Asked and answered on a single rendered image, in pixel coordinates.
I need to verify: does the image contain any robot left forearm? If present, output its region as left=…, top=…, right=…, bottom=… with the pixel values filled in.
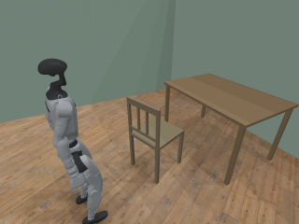
left=48, top=121, right=54, bottom=131

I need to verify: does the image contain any robot right forearm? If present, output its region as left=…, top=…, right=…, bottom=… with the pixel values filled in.
left=56, top=140, right=79, bottom=178

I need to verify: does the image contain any robot right hand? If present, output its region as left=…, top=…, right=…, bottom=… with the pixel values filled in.
left=69, top=173, right=88, bottom=195

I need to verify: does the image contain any right robot upper arm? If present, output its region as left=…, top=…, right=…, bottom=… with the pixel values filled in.
left=52, top=100, right=73, bottom=148

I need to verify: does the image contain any right robot thigh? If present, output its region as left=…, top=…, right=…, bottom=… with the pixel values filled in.
left=72, top=153, right=103, bottom=197

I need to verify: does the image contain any chair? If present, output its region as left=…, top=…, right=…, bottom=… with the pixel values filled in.
left=126, top=96, right=185, bottom=184

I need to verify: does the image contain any robot head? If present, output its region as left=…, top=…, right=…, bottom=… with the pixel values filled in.
left=37, top=58, right=68, bottom=101

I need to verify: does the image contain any left robot upper arm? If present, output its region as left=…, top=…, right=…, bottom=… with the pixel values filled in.
left=45, top=87, right=52, bottom=123

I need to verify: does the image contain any table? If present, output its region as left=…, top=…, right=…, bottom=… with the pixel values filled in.
left=164, top=73, right=299, bottom=186

